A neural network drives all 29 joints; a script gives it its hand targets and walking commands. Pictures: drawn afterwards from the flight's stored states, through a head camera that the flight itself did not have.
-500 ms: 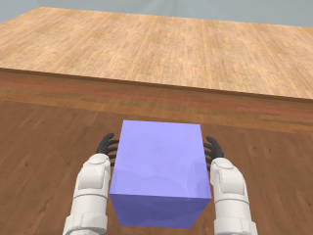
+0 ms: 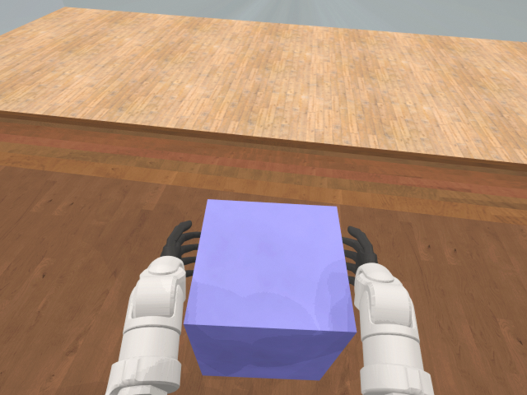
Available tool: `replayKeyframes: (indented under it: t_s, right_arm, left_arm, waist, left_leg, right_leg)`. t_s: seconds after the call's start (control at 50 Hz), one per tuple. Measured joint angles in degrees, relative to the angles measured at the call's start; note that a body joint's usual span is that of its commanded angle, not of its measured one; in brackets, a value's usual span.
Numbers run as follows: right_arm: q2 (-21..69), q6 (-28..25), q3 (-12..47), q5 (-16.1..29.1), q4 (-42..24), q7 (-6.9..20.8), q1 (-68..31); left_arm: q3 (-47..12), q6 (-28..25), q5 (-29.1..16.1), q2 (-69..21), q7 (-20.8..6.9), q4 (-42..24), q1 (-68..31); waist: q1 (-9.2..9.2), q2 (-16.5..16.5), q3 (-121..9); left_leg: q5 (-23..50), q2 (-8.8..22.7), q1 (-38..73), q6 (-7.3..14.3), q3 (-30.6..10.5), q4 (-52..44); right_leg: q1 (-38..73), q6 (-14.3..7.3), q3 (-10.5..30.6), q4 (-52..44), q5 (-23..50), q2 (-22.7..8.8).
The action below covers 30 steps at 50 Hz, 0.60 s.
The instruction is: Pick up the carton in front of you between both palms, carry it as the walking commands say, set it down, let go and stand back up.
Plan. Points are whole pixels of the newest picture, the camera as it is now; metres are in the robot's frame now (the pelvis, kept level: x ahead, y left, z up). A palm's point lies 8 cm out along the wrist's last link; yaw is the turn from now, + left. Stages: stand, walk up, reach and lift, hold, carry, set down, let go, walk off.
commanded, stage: hold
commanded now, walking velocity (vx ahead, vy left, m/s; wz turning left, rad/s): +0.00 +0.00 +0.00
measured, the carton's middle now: (266, 294) +0.28 +0.00 -0.02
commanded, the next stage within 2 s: carry in 0.30 s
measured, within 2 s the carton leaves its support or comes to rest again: neither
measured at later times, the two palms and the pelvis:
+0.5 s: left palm (169, 249) +0.31 +0.16 +0.06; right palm (359, 252) +0.31 -0.14 +0.06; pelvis +0.03 +0.00 -0.01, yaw +2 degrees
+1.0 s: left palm (176, 159) +0.50 +0.18 +0.09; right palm (327, 156) +0.53 -0.11 +0.09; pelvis +0.25 +0.01 +0.00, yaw +3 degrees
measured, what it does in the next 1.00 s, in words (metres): walks ahead: right foot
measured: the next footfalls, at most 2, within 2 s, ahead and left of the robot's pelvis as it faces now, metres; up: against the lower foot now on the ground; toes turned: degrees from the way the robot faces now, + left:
right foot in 0.76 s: +0.19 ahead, -0.08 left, +0.00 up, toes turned -8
left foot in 1.14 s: +0.52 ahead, +0.15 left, +0.00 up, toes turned +14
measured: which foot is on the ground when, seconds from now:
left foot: down 0.00-0.78, up 0.80-1.00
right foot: down 0.00-0.58, up 0.60-0.74, down 0.76-1.00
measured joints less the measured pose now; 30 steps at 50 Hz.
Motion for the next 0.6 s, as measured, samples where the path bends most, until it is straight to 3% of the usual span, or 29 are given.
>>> replayKeyframes:
  t_s: [0.3, 0.36, 0.4, 0.48, 0.6]
  right_arm:
    - [-0.4, 0.7, 1.6, 0.7, -1.5, -0.4, 1.8]
    - [-0.5, 1.3, 1.8, 1.4, -2.0, -0.7, 2.4]
    - [-0.7, 2.0, 2.5, 2.2, -3.7, -1.1, 3.2]
    - [-1.0, 4.7, 3.3, 4.6, -9.6, -2.0, 4.2]
    - [-1.6, 12.7, 5.7, 7.5, -16.3, -3.8, 5.0]
  left_arm:
    - [-1.4, 0.7, -0.7, 0.4, 0.2, -1.6, 1.8]
    - [-1.9, 1.4, -1.2, 0.5, 0.7, -2.0, 2.3]
    - [-2.7, 2.1, -2.0, 0.6, 1.1, -3.7, 3.0]
    - [-4.1, 4.8, -4.1, 0.8, 2.1, -9.1, 3.6]
    - [-6.1, 13.4, -6.9, 1.8, 4.4, -17.8, 5.7]
  waist:
    - [-0.04, 0.0, -1.1]
    - [-0.06, -0.1, -4.7]
    - [-0.1, -0.1, -6.8]
    - [-0.3, -0.3, -9.6]
    - [0.21, -1.6, -13.6]
  left_leg:
    - [-0.2, 0.0, -0.8, -0.1, -0.1, 0.1]
    - [-4.6, -0.1, -5.4, 0.1, -0.1, 4.0]
    - [-7.9, 0.0, -7.9, 0.2, 0.0, 5.5]
    - [-8.1, 0.7, -12.2, 0.4, 1.3, 8.8]
    - [-7.4, 0.7, -12.2, 0.3, 5.0, 8.6]
  right_leg:
    - [-0.7, 0.0, -0.1, 0.1, -0.2, 0.0]
    - [-5.4, 0.0, -0.5, 4.3, -5.1, -0.1]
    - [-7.7, 0.0, -0.9, 5.6, -8.4, -0.2]
    - [-10.9, -0.3, -1.9, 7.1, -5.7, -0.7]
    - [-13.6, 0.1, -2.4, 13.0, -10.6, -2.9]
